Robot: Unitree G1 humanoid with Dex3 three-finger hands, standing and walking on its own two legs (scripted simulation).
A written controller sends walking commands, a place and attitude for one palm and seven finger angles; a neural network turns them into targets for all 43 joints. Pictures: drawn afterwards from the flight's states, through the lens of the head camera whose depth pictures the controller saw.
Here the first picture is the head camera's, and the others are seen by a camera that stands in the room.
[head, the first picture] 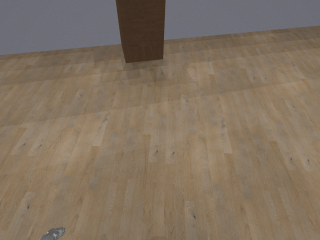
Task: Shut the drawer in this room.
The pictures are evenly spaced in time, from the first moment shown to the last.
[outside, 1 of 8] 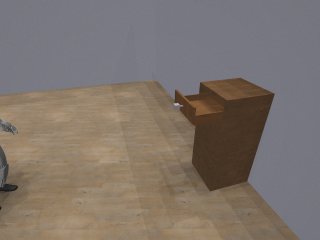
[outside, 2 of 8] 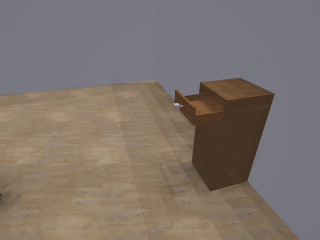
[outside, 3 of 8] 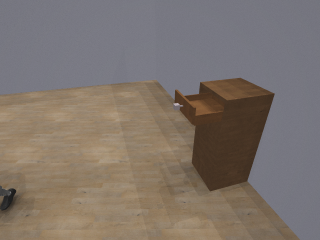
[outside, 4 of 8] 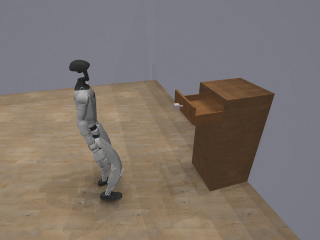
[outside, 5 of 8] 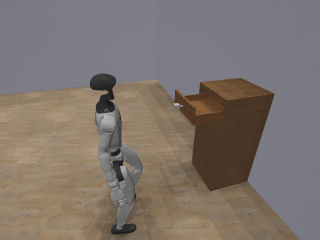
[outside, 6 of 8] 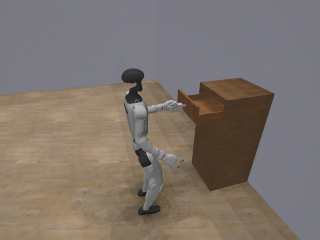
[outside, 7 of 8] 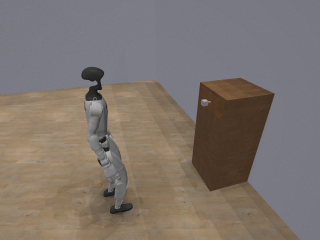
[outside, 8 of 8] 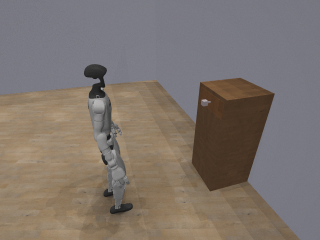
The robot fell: no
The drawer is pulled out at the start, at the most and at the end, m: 0.26 0.26 0.00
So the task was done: yes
